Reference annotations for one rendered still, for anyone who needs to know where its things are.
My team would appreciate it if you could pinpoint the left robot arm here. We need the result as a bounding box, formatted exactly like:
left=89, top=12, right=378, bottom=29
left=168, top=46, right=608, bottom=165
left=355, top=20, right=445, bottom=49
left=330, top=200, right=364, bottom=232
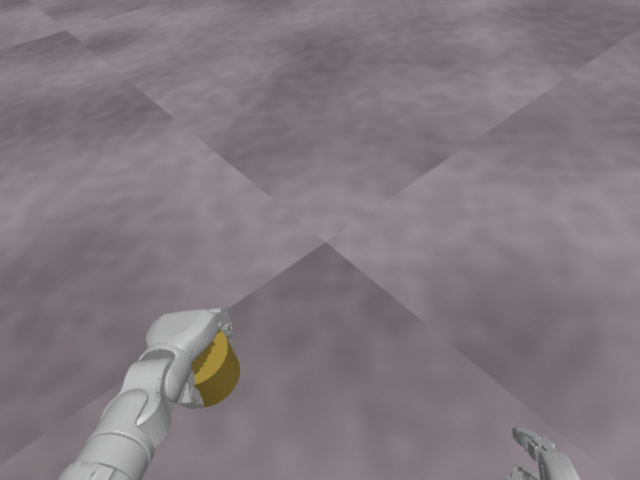
left=57, top=343, right=191, bottom=480

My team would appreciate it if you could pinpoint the left robot hand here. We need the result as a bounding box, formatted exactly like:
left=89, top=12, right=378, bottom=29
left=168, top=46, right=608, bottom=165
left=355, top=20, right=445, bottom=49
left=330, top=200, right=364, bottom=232
left=145, top=307, right=233, bottom=409

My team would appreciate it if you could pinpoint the right robot hand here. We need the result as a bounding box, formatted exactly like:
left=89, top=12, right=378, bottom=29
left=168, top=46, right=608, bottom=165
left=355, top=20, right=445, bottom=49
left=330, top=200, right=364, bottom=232
left=505, top=427, right=580, bottom=480

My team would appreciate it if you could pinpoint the tin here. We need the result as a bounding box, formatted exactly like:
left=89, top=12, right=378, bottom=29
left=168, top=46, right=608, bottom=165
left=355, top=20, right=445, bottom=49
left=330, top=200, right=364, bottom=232
left=191, top=329, right=240, bottom=407

